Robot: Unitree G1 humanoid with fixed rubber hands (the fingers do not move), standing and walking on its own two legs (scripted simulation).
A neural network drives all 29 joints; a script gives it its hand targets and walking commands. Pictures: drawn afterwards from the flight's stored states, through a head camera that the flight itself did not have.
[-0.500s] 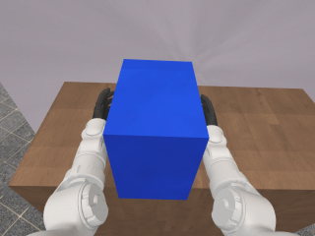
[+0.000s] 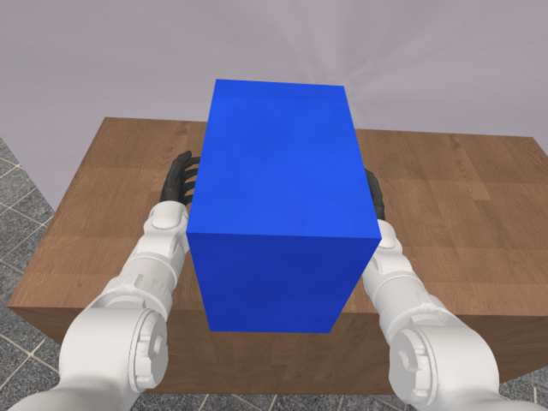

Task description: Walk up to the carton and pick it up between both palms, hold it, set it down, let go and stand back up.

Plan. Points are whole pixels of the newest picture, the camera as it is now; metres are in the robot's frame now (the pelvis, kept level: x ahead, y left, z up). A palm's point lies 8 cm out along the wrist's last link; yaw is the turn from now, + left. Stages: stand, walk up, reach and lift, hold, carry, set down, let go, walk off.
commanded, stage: set down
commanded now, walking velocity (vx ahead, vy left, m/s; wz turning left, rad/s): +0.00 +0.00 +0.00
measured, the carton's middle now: (275, 211) +0.41 +0.00 +0.06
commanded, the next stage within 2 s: none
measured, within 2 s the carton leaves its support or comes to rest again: neither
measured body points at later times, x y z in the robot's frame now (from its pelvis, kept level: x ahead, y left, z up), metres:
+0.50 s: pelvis -0.04 +0.01 +0.00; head +0.00 +0.02 +0.45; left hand +0.35 +0.19 +0.05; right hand +0.36 -0.18 +0.06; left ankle +0.01 +0.12 -0.74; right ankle -0.02 -0.13 -0.74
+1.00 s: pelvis -0.08 +0.01 -0.01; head -0.07 +0.05 +0.44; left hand +0.28 +0.19 +0.05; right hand +0.26 -0.19 +0.05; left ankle +0.01 +0.12 -0.74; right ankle -0.02 -0.13 -0.74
